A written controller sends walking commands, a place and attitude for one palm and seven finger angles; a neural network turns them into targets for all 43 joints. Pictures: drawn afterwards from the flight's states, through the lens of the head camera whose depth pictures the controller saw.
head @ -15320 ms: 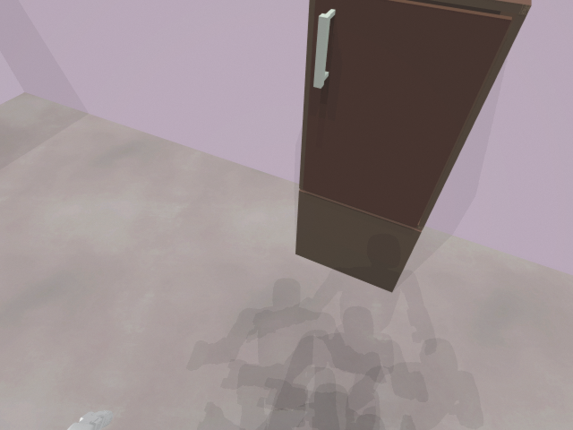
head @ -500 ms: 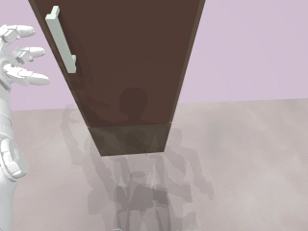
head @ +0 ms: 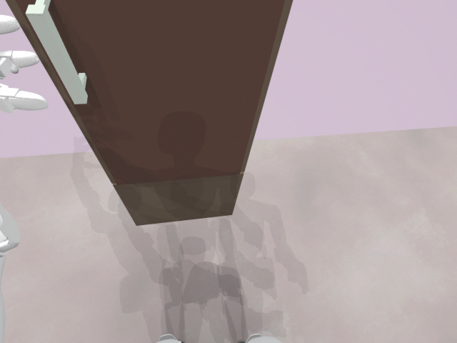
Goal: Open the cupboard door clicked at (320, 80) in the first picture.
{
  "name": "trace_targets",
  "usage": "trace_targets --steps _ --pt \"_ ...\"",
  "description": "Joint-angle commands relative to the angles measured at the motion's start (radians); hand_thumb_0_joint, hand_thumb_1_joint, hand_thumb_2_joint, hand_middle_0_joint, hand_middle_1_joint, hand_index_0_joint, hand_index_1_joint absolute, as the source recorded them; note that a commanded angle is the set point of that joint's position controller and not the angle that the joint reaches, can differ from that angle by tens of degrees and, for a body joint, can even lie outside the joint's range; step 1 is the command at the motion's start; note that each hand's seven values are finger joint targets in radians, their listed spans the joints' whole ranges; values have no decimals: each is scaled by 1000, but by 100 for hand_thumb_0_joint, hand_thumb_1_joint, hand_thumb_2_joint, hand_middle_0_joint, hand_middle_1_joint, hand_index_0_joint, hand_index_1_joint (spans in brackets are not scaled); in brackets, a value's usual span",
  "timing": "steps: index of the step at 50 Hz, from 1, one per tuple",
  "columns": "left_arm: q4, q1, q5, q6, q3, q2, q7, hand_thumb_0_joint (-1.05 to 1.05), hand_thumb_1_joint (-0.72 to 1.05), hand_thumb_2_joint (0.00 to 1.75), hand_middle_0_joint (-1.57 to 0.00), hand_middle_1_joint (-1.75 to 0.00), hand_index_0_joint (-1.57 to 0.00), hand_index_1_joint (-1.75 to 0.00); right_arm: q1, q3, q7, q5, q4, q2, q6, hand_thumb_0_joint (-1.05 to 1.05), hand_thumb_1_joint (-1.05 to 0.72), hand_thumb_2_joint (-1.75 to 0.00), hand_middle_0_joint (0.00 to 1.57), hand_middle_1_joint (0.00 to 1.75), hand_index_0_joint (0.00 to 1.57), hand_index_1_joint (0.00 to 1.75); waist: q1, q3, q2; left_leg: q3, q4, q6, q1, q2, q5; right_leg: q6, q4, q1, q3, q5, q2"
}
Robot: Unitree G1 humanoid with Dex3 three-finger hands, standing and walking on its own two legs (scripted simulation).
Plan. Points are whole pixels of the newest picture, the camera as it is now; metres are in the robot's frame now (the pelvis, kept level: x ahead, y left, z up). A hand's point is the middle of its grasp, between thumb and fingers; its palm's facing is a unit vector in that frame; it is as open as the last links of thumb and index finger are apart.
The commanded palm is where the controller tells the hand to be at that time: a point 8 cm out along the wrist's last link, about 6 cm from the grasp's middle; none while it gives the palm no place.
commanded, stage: move the hooked fingers beside the handle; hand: left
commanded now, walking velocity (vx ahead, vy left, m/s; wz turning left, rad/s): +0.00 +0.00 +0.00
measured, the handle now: (64, 52) +0.55 +0.21 +0.16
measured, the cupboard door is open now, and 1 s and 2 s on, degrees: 0 0 1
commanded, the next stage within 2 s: slide the fingers in behind the handle in 0.52 s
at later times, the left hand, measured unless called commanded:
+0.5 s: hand (10, 74) +0.50 +0.27 +0.16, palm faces +0.06 -1.00 +0.02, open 14.0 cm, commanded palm +0.48 +0.32 +0.16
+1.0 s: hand (28, 69) +0.51 +0.25 +0.16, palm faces +0.06 -1.00 +0.01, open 14.0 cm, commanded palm +0.49 +0.29 +0.16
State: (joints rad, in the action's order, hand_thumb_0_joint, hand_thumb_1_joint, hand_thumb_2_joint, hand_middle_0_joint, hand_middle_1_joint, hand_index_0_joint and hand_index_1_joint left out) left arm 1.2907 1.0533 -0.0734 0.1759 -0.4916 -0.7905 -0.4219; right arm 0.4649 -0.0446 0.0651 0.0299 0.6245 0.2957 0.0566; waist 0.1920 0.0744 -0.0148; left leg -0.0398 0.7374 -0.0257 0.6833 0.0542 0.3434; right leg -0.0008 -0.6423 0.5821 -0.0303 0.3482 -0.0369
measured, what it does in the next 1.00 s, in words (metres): stands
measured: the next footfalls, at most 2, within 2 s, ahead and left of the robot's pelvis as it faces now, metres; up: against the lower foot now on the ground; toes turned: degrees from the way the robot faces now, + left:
none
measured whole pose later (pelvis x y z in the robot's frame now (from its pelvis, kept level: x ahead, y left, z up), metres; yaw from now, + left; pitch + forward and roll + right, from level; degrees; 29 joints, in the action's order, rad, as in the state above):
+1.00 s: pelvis +0.00 +0.00 +0.00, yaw +1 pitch +17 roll -3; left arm 1.27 1.07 -0.09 0.17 -0.43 -0.72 -0.35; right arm 0.49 -0.04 0.05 0.02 0.65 0.29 0.05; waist 0.19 0.08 -0.03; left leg -0.02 0.77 -0.03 0.70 0.05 0.36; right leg 0.00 -0.66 0.59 -0.04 0.36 -0.04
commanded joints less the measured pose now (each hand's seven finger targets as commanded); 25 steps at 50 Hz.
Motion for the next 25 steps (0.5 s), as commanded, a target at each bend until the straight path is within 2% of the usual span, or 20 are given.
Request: trace_targets --steps 1,4,5,6,7,8,9,10,11,14,15,16,19,21,22,23,24,25 --pt "-285 430 -43 74 -21 -287 -9 0 -50 30 -30 -120 -30 -120 142 80 12 -5 -45 192 -10 0 -90 -90 20 30 20 30 -33 473 -183 81 -14 -11 -495 -16 -543 -7 40 -52 -5 -438 -27" --pt "-275 411 -61 57 1 -242 -16 0 -50 30 -30 -120 -30 -120 140 80 11 -4 -42 191 -8 0 -90 -90 20 30 20 30 -30 443 -170 82 -14 -13 -493 -16 -560 -10 45 -43 -9 -437 -29" --pt "-278 431 -57 50 9 -236 -16 0 -50 30 -30 -120 -30 -120 134 81 9 -3 -37 190 -7 0 -90 -90 20 30 20 30 -26 430 -190 81 -16 -10 -494 -14 -549 -8 45 -29 -10 -432 -28" --pt "-284 411 -58 47 3 -235 -14 0 -50 30 -30 -120 -30 -120 137 82 7 -4 -39 191 -7 0 -90 -90 20 30 20 30 -34 445 -188 86 -15 -9 -503 -14 -559 -10 42 -33 -11 -432 -27" --pt "-263 380 -56 40 0 -235 -12 0 -50 30 -30 -120 -30 -120 133 82 6 -3 -43 190 -6 0 -90 -90 20 30 20 30 -38 430 -163 83 -16 -10 -482 -15 -541 -10 43 -38 -11 -426 -27" --pt "-251 387 -57 35 22 -214 -9 0 -50 30 -30 -120 -30 -120 125 80 7 -1 -43 189 -5 0 -90 -90 20 30 20 30 -24 390 -142 80 -21 -12 -456 -15 -514 -8 47 -31 -11 -419 -25" --pt "-259 415 -64 39 37 -192 -6 0 -50 30 -30 -120 -30 -120 129 77 10 -4 -40 188 -6 0 -90 -90 20 30 20 30 -17 380 -132 83 -21 -15 -455 -17 -523 -10 46 -35 -13 -425 -26" --pt "-265 424 -57 41 8 -231 -2 0 -50 30 -30 -120 -30 -120 125 80 10 -3 -39 193 -7 0 -90 -90 20 30 20 30 -22 400 -148 79 -18 -14 -462 -16 -510 -7 46 -30 -7 -423 -24" --pt "-263 425 -56 45 8 -237 1 0 -50 30 -30 -120 -30 -120 124 78 10 -3 -41 192 -6 0 -90 -90 20 30 20 30 -23 401 -151 85 -22 -11 -460 -16 -501 -9 44 -33 -9 -411 -23" --pt "-269 441 -55 62 18 -223 8 0 -50 30 -30 -120 -30 -120 118 75 11 -5 -44 190 -10 0 -90 -90 20 30 20 30 -17 405 -146 86 -17 -13 -456 -19 -495 -11 37 -34 -8 -405 -22" --pt "-276 465 -47 68 16 -239 11 0 -50 30 -30 -120 -30 -120 115 75 12 -3 -41 191 -10 0 -90 -90 20 30 20 30 -15 413 -161 92 -15 -9 -469 -15 -499 -10 35 -20 -7 -398 -22" --pt "-265 470 -48 68 46 -199 9 0 -50 30 -30 -120 -30 -120 109 75 12 -2 -40 187 -12 0 -90 -90 20 30 20 30 -6 404 -178 90 -14 -8 -473 -15 -479 -9 40 0 -7 -379 -20" --pt "-226 478 -55 68 23 -227 13 0 -50 30 -30 -120 -30 -120 118 71 16 -4 -36 195 -16 0 -90 -90 20 30 20 30 -2 396 -130 96 -15 -13 -441 -18 -445 -11 39 -15 -6 -364 -20" --pt "-213 503 -38 66 24 -250 15 0 -50 30 -30 -120 -30 -120 114 68 18 -2 -35 196 -19 0 -90 -90 20 30 20 30 -3 394 -155 98 -16 -10 -426 -19 -420 -9 36 -5 -4 -348 -16" --pt "-204 497 -34 63 48 -220 16 0 -50 30 -30 -120 -30 -120 112 67 16 -2 -37 192 -21 0 -90 -90 20 30 20 30 2 387 -167 96 -15 -10 -431 -19 -414 -9 38 10 -4 -338 -18" --pt "-213 505 -32 67 41 -234 19 0 -50 30 -30 -120 -30 -120 116 68 16 -3 -36 195 -23 0 -90 -90 20 30 20 30 1 388 -163 101 -15 -8 -431 -17 -412 -9 37 12 -6 -330 -17" --pt "-226 510 -37 74 46 -219 21 0 -50 30 -30 -120 -30 -120 122 68 17 -6 -36 194 -23 0 -90 -90 20 30 20 30 1 411 -171 107 -11 -7 -454 -16 -447 -13 30 11 -9 -341 -19" --pt "-248 530 -37 78 35 -232 20 0 -50 30 -30 -120 -30 -120 121 70 15 -7 -34 195 -26 0 -90 -90 20 30 20 30 0 449 -196 104 -6 -5 -481 -14 -456 -9 31 15 -5 -349 -19"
